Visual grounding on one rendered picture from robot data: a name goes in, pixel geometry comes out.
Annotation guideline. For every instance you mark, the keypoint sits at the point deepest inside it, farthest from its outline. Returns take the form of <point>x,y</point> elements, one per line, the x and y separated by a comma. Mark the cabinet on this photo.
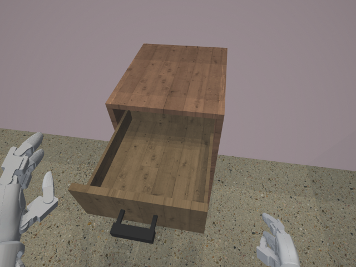
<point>175,80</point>

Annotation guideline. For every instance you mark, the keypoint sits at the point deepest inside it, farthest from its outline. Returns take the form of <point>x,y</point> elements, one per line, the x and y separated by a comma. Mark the robot left forearm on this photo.
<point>11,253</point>

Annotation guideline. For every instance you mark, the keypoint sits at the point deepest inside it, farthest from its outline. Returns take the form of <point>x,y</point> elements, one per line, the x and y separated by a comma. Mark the robot right hand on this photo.
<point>282,251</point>

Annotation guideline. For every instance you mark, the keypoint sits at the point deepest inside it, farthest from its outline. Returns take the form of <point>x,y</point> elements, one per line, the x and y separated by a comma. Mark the handle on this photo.
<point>135,233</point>

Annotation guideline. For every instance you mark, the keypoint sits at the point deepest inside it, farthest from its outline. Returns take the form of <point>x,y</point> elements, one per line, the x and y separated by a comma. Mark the drawer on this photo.
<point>154,164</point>

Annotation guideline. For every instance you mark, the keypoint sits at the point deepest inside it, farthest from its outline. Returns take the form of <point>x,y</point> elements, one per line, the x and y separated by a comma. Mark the robot left hand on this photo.
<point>17,168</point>

